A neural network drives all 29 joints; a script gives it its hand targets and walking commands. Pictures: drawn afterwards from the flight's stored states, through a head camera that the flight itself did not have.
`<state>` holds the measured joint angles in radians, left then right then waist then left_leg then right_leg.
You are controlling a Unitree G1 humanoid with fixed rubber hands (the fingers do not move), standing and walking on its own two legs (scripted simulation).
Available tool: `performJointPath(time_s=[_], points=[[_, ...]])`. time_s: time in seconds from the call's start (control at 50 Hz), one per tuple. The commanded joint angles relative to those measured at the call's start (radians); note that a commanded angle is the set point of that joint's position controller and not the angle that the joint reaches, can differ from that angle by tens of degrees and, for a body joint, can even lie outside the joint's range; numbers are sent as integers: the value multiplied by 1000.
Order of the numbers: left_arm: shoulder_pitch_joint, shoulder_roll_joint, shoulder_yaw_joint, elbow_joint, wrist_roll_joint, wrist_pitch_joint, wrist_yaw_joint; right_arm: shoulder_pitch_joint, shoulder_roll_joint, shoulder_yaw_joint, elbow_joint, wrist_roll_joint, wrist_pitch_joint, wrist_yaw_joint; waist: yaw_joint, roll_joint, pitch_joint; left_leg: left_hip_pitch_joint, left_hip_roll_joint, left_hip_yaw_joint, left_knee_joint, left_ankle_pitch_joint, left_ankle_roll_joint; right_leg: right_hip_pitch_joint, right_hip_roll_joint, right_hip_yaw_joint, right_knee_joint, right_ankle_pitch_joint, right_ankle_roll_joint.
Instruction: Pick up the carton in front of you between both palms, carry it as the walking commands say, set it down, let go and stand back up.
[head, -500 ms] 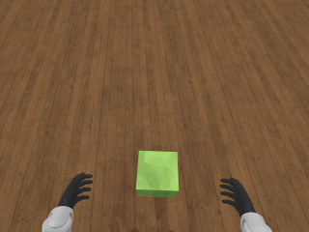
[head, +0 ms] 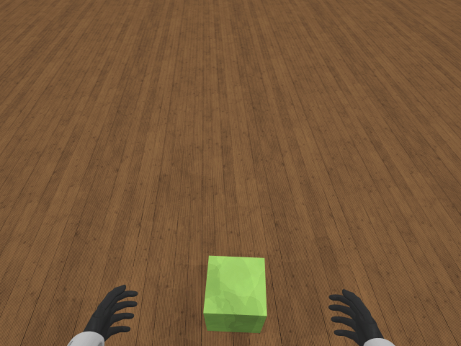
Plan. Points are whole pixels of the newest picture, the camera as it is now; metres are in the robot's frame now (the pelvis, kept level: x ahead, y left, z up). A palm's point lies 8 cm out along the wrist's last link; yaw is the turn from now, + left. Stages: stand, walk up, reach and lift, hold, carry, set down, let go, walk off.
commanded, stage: let go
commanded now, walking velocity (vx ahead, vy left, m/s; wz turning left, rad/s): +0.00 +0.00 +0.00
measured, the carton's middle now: (235, 295) +0.41 -0.01 -0.65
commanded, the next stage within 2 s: stand in 0.02 s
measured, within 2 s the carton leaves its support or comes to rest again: neither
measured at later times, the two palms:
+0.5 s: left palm (73, 325) +0.17 +0.29 -0.08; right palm out of the picture +0.16 -0.29 -0.09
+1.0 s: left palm out of the picture +0.14 +0.30 -0.09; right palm out of the picture +0.12 -0.30 -0.10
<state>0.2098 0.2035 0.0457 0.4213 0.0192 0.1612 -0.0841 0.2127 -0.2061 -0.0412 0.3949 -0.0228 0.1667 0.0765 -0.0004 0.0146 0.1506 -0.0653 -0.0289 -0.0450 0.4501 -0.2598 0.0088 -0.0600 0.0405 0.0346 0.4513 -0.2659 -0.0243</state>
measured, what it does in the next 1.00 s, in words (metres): stands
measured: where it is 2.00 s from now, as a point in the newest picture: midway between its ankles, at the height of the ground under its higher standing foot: outside the picture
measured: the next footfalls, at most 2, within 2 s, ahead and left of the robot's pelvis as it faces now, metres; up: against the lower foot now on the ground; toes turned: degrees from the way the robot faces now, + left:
none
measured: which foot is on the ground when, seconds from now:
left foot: down 0.00-1.00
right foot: down 0.00-1.00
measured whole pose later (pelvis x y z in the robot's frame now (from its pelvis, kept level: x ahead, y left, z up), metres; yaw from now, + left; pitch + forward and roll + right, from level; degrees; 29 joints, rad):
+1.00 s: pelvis +0.02 +0.00 +0.00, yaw -1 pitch -2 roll +0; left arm 0.14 0.35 0.02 0.89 0.03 0.00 0.02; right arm 0.15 -0.36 -0.02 0.91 -0.03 0.00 -0.02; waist -0.01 0.01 0.02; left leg -0.11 -0.02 -0.02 0.40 -0.25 0.01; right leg -0.11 0.03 0.04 0.40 -0.25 -0.02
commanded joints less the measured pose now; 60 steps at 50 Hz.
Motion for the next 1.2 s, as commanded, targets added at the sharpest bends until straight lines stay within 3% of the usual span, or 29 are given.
performJointPath(time_s=[0.0,0.02,0.1,0.24,0.34,0.54,0.68,0.9,1.12,1.16,1.18], points=[[-4,109,29,-26,-17,-38,18,-70,-105,-48,-122,-22,44,-31,-7,-60,-79,-13,-11,49,-46,135,-4,-27,14,-24,-60,102,41],[-48,225,60,39,6,-76,69,-92,-218,-51,38,-1,-38,-76,17,-24,-103,-168,48,11,-7,75,-33,-140,-62,11,-57,90,56],[-65,219,48,78,30,-129,94,-50,-193,-44,111,-13,-121,-89,-12,-26,-121,-152,54,-20,-6,-69,-20,-209,-83,82,-87,-106,26],[-59,230,45,166,17,-156,96,-77,-229,-41,212,-10,-153,-89,1,-5,-227,-117,89,-29,14,244,-14,-92,-94,60,-7,293,22],[-59,256,39,219,20,-160,106,-58,-260,-37,271,-9,-161,-101,-6,-6,-240,-71,103,-36,12,350,-11,-69,-101,57,3,379,22],[-81,281,25,293,16,-169,112,-81,-285,-31,341,-10,-173,-102,-1,-9,-195,-71,114,-51,-35,313,-4,-74,-110,65,-32,314,16],[-88,288,16,336,11,-174,114,-88,-295,-24,384,-7,-178,-103,-5,-10,-200,-46,119,-51,-50,340,-2,-60,-119,71,-45,339,12],[-103,304,9,405,8,-178,111,-100,-303,-16,454,-7,-182,-100,-7,-11,-169,-50,126,-64,-102,208,5,-64,-130,89,-102,245,9],[-122,318,7,461,7,-181,108,-106,-313,-12,516,-2,-181,-97,-9,-22,-145,-48,130,-66,-135,172,3,-64,-137,94,-138,225,8],[-120,317,4,471,6,-182,106,-115,-319,-12,522,-3,-181,-96,-8,1,-147,-48,130,-67,-139,164,6,-60,-139,98,-142,219,8],[-127,324,6,475,7,-181,105,-107,-319,-10,529,0,-180,-95,-9,-22,-144,-50,133,-69,-142,152,4,-58,-138,94,-144,202,7]])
